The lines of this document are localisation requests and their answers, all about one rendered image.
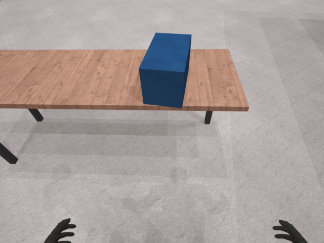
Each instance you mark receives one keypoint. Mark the left robot hand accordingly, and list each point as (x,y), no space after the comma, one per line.
(56,233)

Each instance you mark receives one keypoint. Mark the right robot hand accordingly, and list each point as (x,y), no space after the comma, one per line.
(294,235)

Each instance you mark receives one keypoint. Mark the carton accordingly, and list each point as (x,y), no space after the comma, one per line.
(164,70)

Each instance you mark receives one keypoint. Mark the table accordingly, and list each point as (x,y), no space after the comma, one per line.
(110,80)

